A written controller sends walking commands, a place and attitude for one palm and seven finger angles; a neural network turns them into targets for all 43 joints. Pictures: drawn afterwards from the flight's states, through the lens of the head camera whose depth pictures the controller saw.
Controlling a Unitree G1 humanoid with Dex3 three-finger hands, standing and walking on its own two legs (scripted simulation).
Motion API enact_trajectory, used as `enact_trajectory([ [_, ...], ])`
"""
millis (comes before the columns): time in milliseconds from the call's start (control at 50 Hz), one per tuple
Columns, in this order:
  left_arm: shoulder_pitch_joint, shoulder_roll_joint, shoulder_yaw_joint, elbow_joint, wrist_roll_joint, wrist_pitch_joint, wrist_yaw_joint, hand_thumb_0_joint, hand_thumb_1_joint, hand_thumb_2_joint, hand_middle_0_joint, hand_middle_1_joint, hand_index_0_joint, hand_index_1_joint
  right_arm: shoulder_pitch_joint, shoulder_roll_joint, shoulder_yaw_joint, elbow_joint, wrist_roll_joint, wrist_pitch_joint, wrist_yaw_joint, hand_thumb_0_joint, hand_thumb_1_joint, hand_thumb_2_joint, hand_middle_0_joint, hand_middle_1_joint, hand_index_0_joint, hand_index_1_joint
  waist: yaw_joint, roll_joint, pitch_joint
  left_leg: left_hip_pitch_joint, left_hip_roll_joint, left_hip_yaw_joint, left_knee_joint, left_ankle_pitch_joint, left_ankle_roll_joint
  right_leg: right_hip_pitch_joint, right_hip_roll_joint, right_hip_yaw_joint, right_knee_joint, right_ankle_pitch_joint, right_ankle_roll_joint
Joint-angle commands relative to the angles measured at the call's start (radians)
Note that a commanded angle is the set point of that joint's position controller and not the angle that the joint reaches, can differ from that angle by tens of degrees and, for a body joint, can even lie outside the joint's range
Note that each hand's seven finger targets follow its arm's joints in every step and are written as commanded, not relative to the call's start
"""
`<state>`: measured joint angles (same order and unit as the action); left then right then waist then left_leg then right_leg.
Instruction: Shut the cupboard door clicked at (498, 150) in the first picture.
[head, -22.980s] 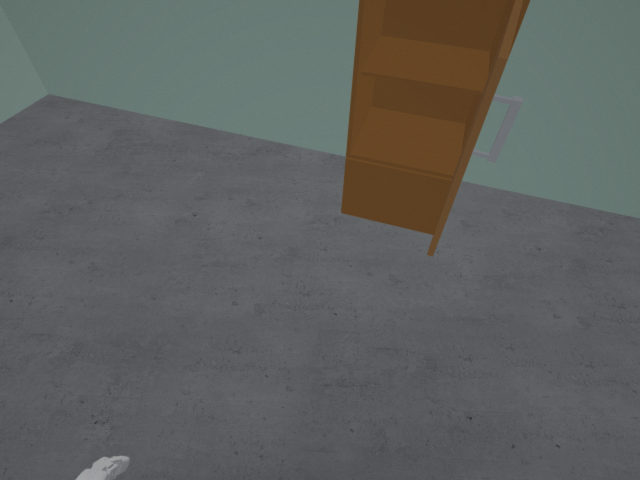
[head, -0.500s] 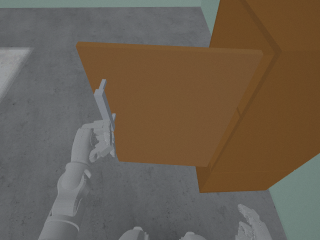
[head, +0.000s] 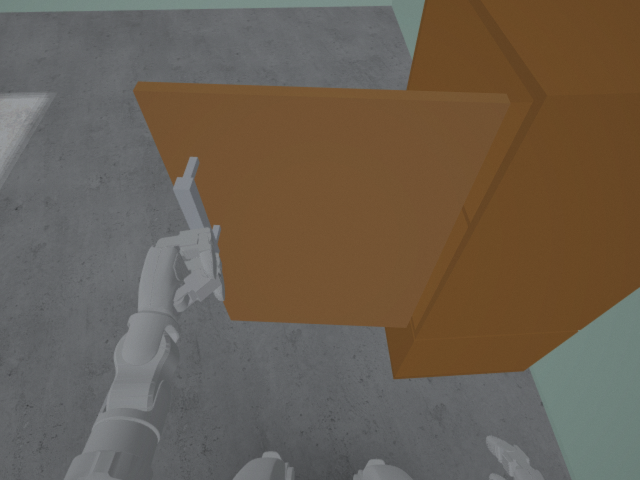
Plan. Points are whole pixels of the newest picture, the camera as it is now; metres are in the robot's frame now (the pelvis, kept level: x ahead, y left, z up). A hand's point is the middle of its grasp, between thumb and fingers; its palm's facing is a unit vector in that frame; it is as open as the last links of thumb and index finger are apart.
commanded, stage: push the door shut along its arc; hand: left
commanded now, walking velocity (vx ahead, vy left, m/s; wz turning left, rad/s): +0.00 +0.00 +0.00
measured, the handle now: (202, 212) +0.45 +0.18 +0.05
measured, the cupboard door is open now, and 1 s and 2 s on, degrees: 84 71 57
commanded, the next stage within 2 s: pull the fist back off the door in 1.96 s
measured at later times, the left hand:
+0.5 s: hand (218, 240) +0.40 +0.15 +0.06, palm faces -0.14 -0.99 -0.02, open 3.1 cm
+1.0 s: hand (247, 207) +0.46 +0.12 +0.06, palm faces -0.27 -0.96 -0.03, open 3.1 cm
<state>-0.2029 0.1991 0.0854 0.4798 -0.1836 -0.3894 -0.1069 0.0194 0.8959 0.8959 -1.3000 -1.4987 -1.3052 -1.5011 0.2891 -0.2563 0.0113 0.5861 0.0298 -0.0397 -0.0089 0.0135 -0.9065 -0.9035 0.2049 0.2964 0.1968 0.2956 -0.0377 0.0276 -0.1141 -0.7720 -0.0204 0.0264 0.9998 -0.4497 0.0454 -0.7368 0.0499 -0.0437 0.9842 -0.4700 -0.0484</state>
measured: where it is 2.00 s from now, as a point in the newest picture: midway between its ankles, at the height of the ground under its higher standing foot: outside the picture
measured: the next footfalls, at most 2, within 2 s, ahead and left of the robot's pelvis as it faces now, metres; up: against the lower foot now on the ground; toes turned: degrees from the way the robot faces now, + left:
none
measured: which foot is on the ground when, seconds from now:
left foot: down 0.00-1.00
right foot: down 0.00-1.00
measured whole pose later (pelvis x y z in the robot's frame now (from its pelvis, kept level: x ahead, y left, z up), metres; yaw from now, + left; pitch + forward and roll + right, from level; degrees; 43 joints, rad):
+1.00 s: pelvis -0.01 +0.02 -0.02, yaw -1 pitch +18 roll -3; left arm -0.83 0.33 0.17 1.11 -0.13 -0.42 -0.29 0.02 0.90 0.90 -1.30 -1.50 -1.30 -1.50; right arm 0.36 -0.27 0.02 0.64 0.02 -0.01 0.01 0.01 -0.91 -0.90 0.21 0.30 0.20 0.30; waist -0.15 0.04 -0.12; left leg -0.96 -0.02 0.03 1.09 -0.46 0.07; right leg -0.91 0.05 -0.05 1.05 -0.47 -0.02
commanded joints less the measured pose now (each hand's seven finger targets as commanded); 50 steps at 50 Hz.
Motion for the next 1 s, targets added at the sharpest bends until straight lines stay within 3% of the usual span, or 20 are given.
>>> enact_trajectory([
  [0, -0.316, 0.136, 0.056, -0.207, -0.014, -0.071, -0.001, 0.0, 0.9, 0.9, -1.3, -1.5, -1.3, -1.5, -0.031, -0.127, -0.051, -0.129, 0.006, -0.05, -0.016, 0.0, -0.9, -0.9, 0.2, 0.3, 0.2, 0.3, -0.006, -0.022, -0.309, 0.168, 0.015, -0.052, -0.124, 0.184, -0.01, 0.141, -0.03, 0.073, -0.157, 0.236, 0.026],
  [100, -0.332, 0.15, 0.063, -0.177, -0.008, -0.064, -0.008, 0.0, 0.9, 0.9, -1.3, -1.5, -1.3, -1.5, -0.03, -0.129, -0.048, -0.128, 0.006, -0.045, -0.016, 0.0, -0.9, -0.9, 0.2, 0.3, 0.2, 0.3, -0.014, -0.031, -0.311, 0.168, 0.017, -0.054, -0.119, 0.207, -0.009, 0.136, -0.029, 0.068, -0.146, 0.269, 0.027],
  [140, -0.4, 0.156, 0.064, -0.143, -0.009, -0.063, -0.022, 0.0, 0.9, 0.9, -1.3, -1.5, -1.3, -1.5, -0.028, -0.127, -0.045, -0.119, 0.01, -0.044, -0.017, 0.0, -0.9, -0.9, 0.2, 0.3, 0.2, 0.3, -0.028, -0.042, -0.282, 0.152, 0.018, -0.054, -0.118, 0.186, -0.01, 0.123, -0.032, 0.071, -0.151, 0.254, 0.029],
  [200, -0.465, 0.166, 0.068, -0.108, -0.012, -0.062, -0.041, 0.0, 0.9, 0.9, -1.3, -1.5, -1.3, -1.5, -0.018, -0.132, -0.045, -0.117, 0.01, -0.045, -0.02, 0.0, -0.9, -0.9, 0.2, 0.3, 0.2, 0.3, -0.029, -0.024, -0.303, 0.167, 0.019, -0.063, -0.115, 0.194, -0.012, 0.11, -0.026, 0.065, -0.141, 0.254, 0.023],
  [260, -0.53, 0.145, 0.049, -0.04, -0.016, -0.055, -0.066, 0.0, 0.9, 0.9, -1.3, -1.5, -1.3, -1.5, -0.008, -0.133, -0.045, -0.105, 0.013, -0.046, -0.019, 0.0, -0.9, -0.9, 0.2, 0.3, 0.2, 0.3, -0.048, -0.025, -0.309, 0.175, 0.019, -0.068, -0.106, 0.196, -0.012, 0.084, -0.028, 0.061, -0.139, 0.257, 0.024],
  [320, -0.582, 0.215, 0.108, 0.034, -0.017, -0.052, -0.088, 0.0, 0.9, 0.9, -1.3, -1.5, -1.3, -1.5, 0.009, -0.141, -0.043, -0.097, 0.011, -0.04, -0.02, 0.0, -0.9, -0.9, 0.2, 0.3, 0.2, 0.3, -0.037, -0.029, -0.327, 0.142, 0.016, -0.068, -0.099, 0.194, -0.012, 0.101, -0.03, 0.071, -0.13, 0.258, 0.023],
  [420, -0.673, 0.194, 0.081, 0.085, -0.018, -0.051, -0.129, 0.0, 0.9, 0.9, -1.3, -1.5, -1.3, -1.5, 0.04, -0.146, -0.048, -0.087, 0.013, -0.034, -0.014, 0.0, -0.9, -0.9, 0.2, 0.3, 0.2, 0.3, -0.052, 0.012, -0.376, 0.193, 0.021, -0.083, -0.089, 0.253, -0.017, 0.062, -0.025, 0.052, -0.107, 0.293, 0.016],
  [500, -0.768, 0.18, 0.062, 0.149, -0.015, -0.055, -0.146, 0.0, 0.9, 0.9, -1.3, -1.5, -1.3, -1.5, 0.067, -0.156, -0.053, -0.073, 0.013, -0.029, -0.01, 0.0, -0.9, -0.9, 0.2, 0.3, 0.2, 0.3, -0.077, 0.009, -0.359, 0.208, 0.025, -0.097, -0.084, 0.241, -0.017, -0.003, -0.019, 0.039, -0.106, 0.255, 0.013],
  [520, -0.793, 0.203, 0.075, 0.172, -0.009, -0.058, -0.146, 0.0, 0.9, 0.9, -1.3, -1.5, -1.3, -1.5, 0.072, -0.159, -0.054, -0.065, 0.012, -0.025, -0.01, 0.0, -0.9, -0.9, 0.2, 0.3, 0.2, 0.3, -0.079, 0.003, -0.352, 0.204, 0.028, -0.101, -0.086, 0.23, -0.018, -0.012, -0.019, 0.038, -0.106, 0.244, 0.013],
  [640, -0.902, 0.175, 0.047, 0.232, 0.004, -0.079, -0.155, 0.0, 0.9, 0.9, -1.3, -1.5, -1.3, -1.5, 0.108, -0.168, -0.061, -0.046, 0.007, -0.019, -0.002, 0.0, -0.9, -0.9, 0.2, 0.3, 0.2, 0.3, -0.092, 0.049, -0.413, 0.289, 0.036, -0.135, -0.087, 0.266, -0.029, -0.088, -0.013, 0.018, -0.087, 0.22, 0.006],
  [680, -0.93, 0.193, 0.065, 0.269, 0.005, -0.081, -0.153, 0.0, 0.9, 0.9, -1.3, -1.5, -1.3, -1.5, 0.119, -0.173, -0.061, -0.038, 0.005, -0.014, 0.0, 0.0, -0.9, -0.9, 0.2, 0.3, 0.2, 0.3, -0.096, 0.038, -0.399, 0.272, 0.035, -0.134, -0.089, 0.262, -0.027, -0.086, -0.012, 0.018, -0.09, 0.216, 0.005],
  [720, -0.955, 0.242, 0.107, 0.29, 0.011, -0.088, -0.153, 0.0, 0.9, 0.9, -1.3, -1.5, -1.3, -1.5, 0.133, -0.177, -0.062, -0.033, 0.003, -0.01, -0.001, 0.0, -0.9, -0.9, 0.2, 0.3, 0.2, 0.3, -0.094, 0.013, -0.427, 0.255, 0.034, -0.13, -0.079, 0.274, -0.023, -0.067, -0.011, 0.021, -0.081, 0.233, 0.007],
  [760, -0.968, 0.228, 0.095, 0.306, 0.014, -0.094, -0.16, 0.0, 0.9, 0.9, -1.3, -1.5, -1.3, -1.5, 0.137, -0.173, -0.061, -0.034, 0.002, -0.006, 0.003, 0.0, -0.9, -0.9, 0.2, 0.3, 0.2, 0.3, -0.095, 0.033, -0.422, 0.259, 0.033, -0.128, -0.08, 0.287, -0.025, -0.07, -0.01, 0.022, -0.08, 0.241, 0.006],
  [820, -1.022, 0.27, 0.12, 0.367, 0.022, -0.098, -0.164, 0.0, 0.9, 0.9, -1.3, -1.5, -1.3, -1.5, 0.151, -0.182, -0.059, -0.021, 0.001, 0.002, 0.002, 0.0, -0.9, -0.9, 0.2, 0.3, 0.2, 0.3, -0.115, 0.014, -0.396, 0.225, 0.036, -0.133, -0.072, 0.252, -0.02, -0.097, -0.008, 0.023, -0.08, 0.216, 0.007],
  [860, -1.047, 0.267, 0.116, 0.407, 0.026, -0.095, -0.172, 0.0, 0.9, 0.9, -1.3, -1.5, -1.3, -1.5, 0.156, -0.181, -0.057, -0.02, 0.0, 0.004, 0.004, 0.0, -0.9, -0.9, 0.2, 0.3, 0.2, 0.3, -0.12, 0.023, -0.376, 0.195, 0.034, -0.129, -0.072, 0.212, -0.019, -0.103, -0.008, 0.027, -0.082, 0.192, 0.007],
  [900, -1.104, 0.308, 0.137, 0.406, 0.03, -0.102, -0.179, 0.0, 0.9, 0.9, -1.3, -1.5, -1.3, -1.5, 0.166, -0.189, -0.057, -0.019, -0.002, 0.003, 0.001, 0.0, -0.9, -0.9, 0.2, 0.3, 0.2, 0.3, -0.126, 0.049, -0.406, 0.2, 0.033, -0.135, -0.06, 0.224, -0.017, -0.114, -0.007, 0.028, -0.07, 0.195, 0.004],
  [960, -1.129, 0.271, 0.107, 0.433, 0.032, -0.096, -0.195, 0.0, 0.9, 0.9, -1.3, -1.5, -1.3, -1.5, 0.173, -0.187, -0.058, -0.014, -0.004, 0.005, 0.005, 0.0, -0.9, -0.9, 0.2, 0.3, 0.2, 0.3, -0.144, 0.064, -0.429, 0.237, 0.041, -0.145, -0.046, 0.245, -0.02, -0.158, -0.006, 0.024, -0.064, 0.2, 0.006],
  [980, -1.153, 0.307, 0.13, 0.445, 0.033, -0.094, -0.198, 0.0, 0.9, 0.9, -1.3, -1.5, -1.3, -1.5, 0.182, -0.193, -0.058, -0.007, -0.004, 0.007, 0.004, 0.0, -0.9, -0.9, 0.2, 0.3, 0.2, 0.3, -0.149, 0.053, -0.422, 0.22, 0.041, -0.144, -0.041, 0.24, -0.017, -0.157, -0.006, 0.027, -0.065, 0.2, 0.006],
])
